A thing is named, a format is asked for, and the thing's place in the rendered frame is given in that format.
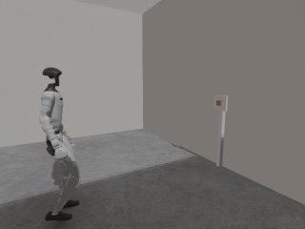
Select right robot foot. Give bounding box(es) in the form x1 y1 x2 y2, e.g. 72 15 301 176
45 211 72 221

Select robot right hand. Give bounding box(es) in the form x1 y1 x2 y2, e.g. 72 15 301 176
54 146 73 170

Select robot left hand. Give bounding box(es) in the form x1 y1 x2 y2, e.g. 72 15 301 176
64 133 75 148

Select robot torso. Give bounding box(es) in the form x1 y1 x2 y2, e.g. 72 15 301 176
41 89 64 147

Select panel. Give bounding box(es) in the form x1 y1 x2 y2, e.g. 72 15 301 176
213 94 228 167

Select left robot forearm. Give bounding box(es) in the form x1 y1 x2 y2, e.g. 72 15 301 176
59 123 67 135

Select right robot forearm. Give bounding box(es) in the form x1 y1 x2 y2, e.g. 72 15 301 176
40 116 62 150

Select robot right upper arm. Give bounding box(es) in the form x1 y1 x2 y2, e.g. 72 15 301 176
39 91 55 123

